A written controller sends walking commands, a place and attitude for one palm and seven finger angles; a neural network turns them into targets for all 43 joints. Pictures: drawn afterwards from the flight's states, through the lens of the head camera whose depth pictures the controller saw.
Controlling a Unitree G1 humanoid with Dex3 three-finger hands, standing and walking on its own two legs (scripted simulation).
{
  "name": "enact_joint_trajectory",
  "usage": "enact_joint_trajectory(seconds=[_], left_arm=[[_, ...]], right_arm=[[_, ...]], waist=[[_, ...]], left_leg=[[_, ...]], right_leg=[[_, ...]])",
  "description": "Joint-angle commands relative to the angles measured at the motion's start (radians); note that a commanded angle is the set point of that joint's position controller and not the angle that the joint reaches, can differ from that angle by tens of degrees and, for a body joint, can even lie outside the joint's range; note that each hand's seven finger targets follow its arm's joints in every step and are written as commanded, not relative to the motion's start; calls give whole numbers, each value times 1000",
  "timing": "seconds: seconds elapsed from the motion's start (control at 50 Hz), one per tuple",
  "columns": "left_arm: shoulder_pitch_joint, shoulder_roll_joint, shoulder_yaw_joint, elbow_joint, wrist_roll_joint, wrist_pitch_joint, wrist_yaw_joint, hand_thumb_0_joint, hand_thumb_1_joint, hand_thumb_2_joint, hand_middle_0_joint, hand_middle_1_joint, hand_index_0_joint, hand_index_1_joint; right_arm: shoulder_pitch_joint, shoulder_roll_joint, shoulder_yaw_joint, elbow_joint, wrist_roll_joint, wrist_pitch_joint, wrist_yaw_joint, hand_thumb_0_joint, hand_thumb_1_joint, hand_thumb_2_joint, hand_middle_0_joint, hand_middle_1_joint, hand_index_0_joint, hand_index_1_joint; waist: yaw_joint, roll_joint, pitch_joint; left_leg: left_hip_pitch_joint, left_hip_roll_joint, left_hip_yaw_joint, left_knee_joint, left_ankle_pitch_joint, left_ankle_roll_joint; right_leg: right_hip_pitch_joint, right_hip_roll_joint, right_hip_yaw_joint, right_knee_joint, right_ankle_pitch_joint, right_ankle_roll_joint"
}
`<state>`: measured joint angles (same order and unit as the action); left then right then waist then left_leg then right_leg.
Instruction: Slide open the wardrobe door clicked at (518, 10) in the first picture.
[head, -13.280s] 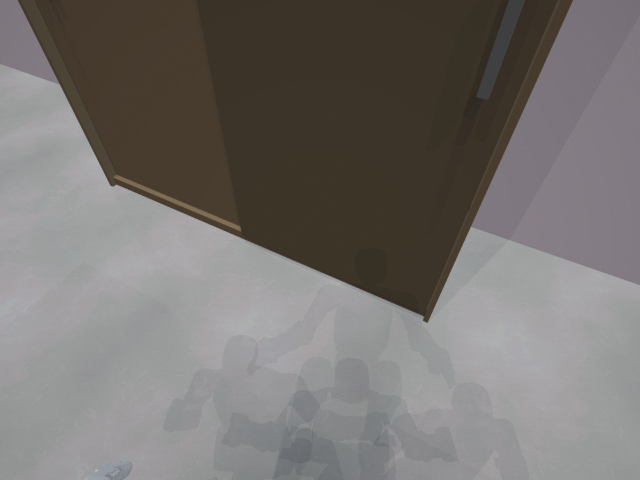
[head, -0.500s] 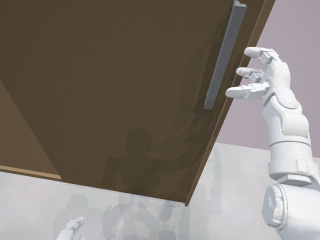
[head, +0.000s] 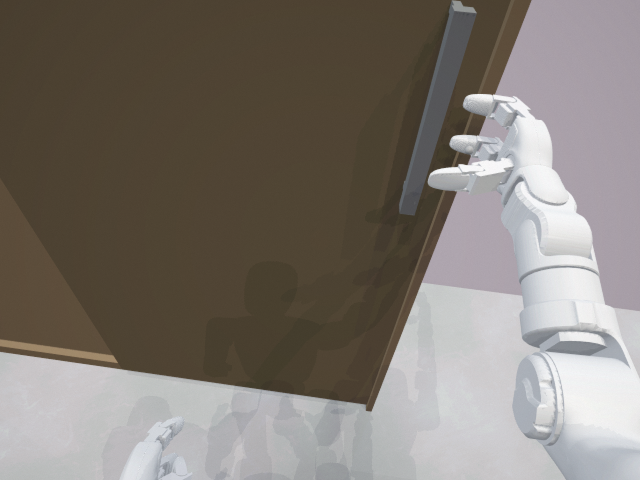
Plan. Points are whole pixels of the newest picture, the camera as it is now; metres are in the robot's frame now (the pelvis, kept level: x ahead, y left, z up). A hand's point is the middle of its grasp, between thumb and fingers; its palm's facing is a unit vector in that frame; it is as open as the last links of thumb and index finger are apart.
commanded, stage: move the hooked fingers beside the handle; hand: right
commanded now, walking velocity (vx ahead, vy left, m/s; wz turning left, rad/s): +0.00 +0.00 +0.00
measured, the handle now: (428, 121) +0.50 -0.09 +0.24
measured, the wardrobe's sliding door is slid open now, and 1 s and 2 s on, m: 0.00 0.00 0.00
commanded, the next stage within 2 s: feel for the door with the fingertips in 0.04 s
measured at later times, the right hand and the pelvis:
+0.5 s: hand (447, 151) +0.44 -0.11 +0.24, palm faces +0.03 +1.00 +0.02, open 14.0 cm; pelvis +0.00 +0.00 +0.00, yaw +0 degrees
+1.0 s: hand (450, 143) +0.46 -0.11 +0.24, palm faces +0.07 +1.00 +0.01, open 13.8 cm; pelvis +0.00 +0.00 +0.00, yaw +0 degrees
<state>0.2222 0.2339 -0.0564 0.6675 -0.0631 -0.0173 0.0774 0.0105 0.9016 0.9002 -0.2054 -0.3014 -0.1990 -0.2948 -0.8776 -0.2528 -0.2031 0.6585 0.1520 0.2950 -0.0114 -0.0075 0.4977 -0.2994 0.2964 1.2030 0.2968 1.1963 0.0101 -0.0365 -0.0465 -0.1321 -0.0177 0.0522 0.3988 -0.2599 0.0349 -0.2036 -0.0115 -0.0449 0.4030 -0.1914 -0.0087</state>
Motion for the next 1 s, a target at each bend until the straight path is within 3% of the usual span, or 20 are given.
enact_joint_trajectory(seconds=[0.0,0.04,0.06,0.2,0.24,0.28,0.32,0.38,0.42,0.48,0.5,0.56,0.6,0.62,0.72,0.74,0.8,0.88,0.9,0.98], left_arm=[[-45,127,51,-126,-3,-52,6,0,900,900,-200,-300,-200,-300],[-43,127,52,-128,-3,-56,6,0,900,900,-200,-300,-200,-300],[-41,123,52,-130,-4,-61,4,0,900,900,-200,-300,-200,-300],[-37,135,64,-134,-9,-70,-1,0,900,900,-200,-300,-200,-300],[-46,131,63,-135,-9,-73,-2,0,900,900,-200,-300,-200,-300],[-48,125,60,-132,-10,-76,-5,0,900,900,-200,-300,-200,-300],[-54,127,63,-130,-9,-79,-7,0,900,900,-200,-300,-200,-300],[-55,123,60,-114,-7,-75,-4,0,900,900,-200,-300,-200,-300],[-55,121,60,-111,-3,-78,-7,0,900,900,-200,-300,-200,-300],[-60,113,56,-108,5,-72,-11,0,900,900,-200,-300,-200,-300],[-59,117,57,-104,7,-65,-12,0,900,900,-200,-300,-200,-300],[-55,110,51,-103,12,-50,-10,0,900,900,-200,-300,-200,-300],[-49,117,54,-105,16,-37,-8,0,900,900,-200,-300,-200,-300],[-57,112,53,-114,15,-35,-8,0,900,900,-200,-300,-200,-300],[-45,114,54,-116,13,-32,0,0,900,900,-200,-300,-200,-300],[-46,111,53,-118,11,-35,1,0,900,900,-200,-300,-200,-300],[-30,121,58,-108,11,-39,6,0,900,900,-200,-300,-200,-300],[-15,114,59,-98,7,-55,6,0,900,900,-200,-300,-200,-300],[-6,120,63,-95,7,-59,4,0,900,900,-200,-300,-200,-300],[11,128,66,-72,7,-70,5,0,900,900,-200,-300,-200,-300]], right_arm=[[-526,-194,-33,-184,5,-98,11,0,500,-300,300,1200,300,1200],[-542,-236,-61,-213,2,-110,16,0,500,-300,300,1200,300,1200],[-545,-207,-41,-230,2,-114,20,0,500,-300,300,1200,300,1200],[-464,-196,-49,-255,19,-94,33,0,500,-300,300,1200,300,1200],[-480,-208,-56,-318,15,-91,27,0,500,-300,300,1200,300,1200],[-513,-142,0,-346,15,-83,20,0,500,-300,300,1200,300,1200],[-485,-144,-13,-354,20,-76,7,0,500,-300,300,1200,300,1200],[-531,-88,36,-325,14,-50,-12,0,500,-300,300,1200,300,1200],[-567,-85,32,-348,11,-52,-36,0,500,-300,300,1200,300,1200],[-549,-67,24,-320,8,-46,-65,0,500,-300,300,1200,300,1200],[-509,-104,-10,-281,2,-49,-75,0,500,-300,300,1200,300,1200],[-531,-95,-3,-246,-15,-47,-90,0,500,-300,300,1200,300,1200],[-506,-149,-51,-212,-23,-54,-97,0,500,-300,300,1200,300,1200],[-543,-125,-24,-247,-26,-62,-94,0,500,-300,300,1200,300,1200],[-550,-129,-21,-210,-24,-78,-73,0,500,-300,300,1200,300,1200],[-567,-114,-2,-212,-23,-78,-64,0,500,-300,300,1200,300,1200],[-577,-137,-15,-157,-13,-80,-49,0,500,-300,300,1200,300,1200],[-657,-111,22,-180,-15,-108,-36,0,500,-300,300,1200,300,1200],[-645,-107,21,-161,-7,-117,-35,0,500,-300,300,1200,300,1200],[-667,-150,-15,-97,1,-125,-29,0,500,-300,300,1200,300,1200]], waist=[[8,86,-257],[0,52,-295],[4,46,-291],[-5,95,-284],[-8,46,-309],[7,22,-289],[-1,38,-301],[19,43,-265],[16,22,-295],[6,60,-304],[-6,89,-293],[1,91,-270],[-13,135,-276],[-4,103,-287],[5,120,-271],[10,87,-268],[14,120,-257],[30,36,-298],[31,75,-298],[34,103,-280]], left_leg=[[-9,15,-41,-61,307,-16],[17,18,-48,-53,330,-13],[7,16,-45,-50,344,-12],[13,10,-36,-48,373,-16],[17,11,-42,-43,386,-14],[-16,7,-37,-44,365,-12],[-12,4,-34,-41,361,-11],[-58,2,-29,-49,300,-13],[-56,3,-29,-46,298,-10],[-32,4,-29,-38,323,-10],[-18,3,-30,-43,322,-12],[-10,11,-37,-41,357,-15],[24,13,-37,-45,362,-16],[27,18,-42,-42,375,-16],[22,16,-42,-52,382,-17],[12,16,-47,-53,385,-18],[6,16,-44,-62,363,-22],[-16,15,-46,-51,365,-15],[-9,13,-40,-52,368,-16],[-29,14,-47,-56,343,-23]], right_leg=[[158,8,38,-9,190,-46],[161,10,36,-8,205,-46],[172,10,35,-5,219,-47],[162,9,28,1,242,-50],[179,9,26,6,259,-50],[194,8,30,9,252,-46],[199,6,35,12,262,-45],[198,3,41,6,216,-41],[218,3,48,8,233,-38],[203,5,44,5,246,-36],[187,4,41,4,247,-37],[168,6,32,-1,251,-39],[150,5,31,-9,252,-40],[158,6,26,-9,258,-42],[160,6,25,-7,249,-46],[163,10,21,-4,246,-47],[147,11,26,-3,222,-49],[178,14,30,10,234,-47],[174,12,34,11,244,-48],[139,18,34,12,199,-51]])
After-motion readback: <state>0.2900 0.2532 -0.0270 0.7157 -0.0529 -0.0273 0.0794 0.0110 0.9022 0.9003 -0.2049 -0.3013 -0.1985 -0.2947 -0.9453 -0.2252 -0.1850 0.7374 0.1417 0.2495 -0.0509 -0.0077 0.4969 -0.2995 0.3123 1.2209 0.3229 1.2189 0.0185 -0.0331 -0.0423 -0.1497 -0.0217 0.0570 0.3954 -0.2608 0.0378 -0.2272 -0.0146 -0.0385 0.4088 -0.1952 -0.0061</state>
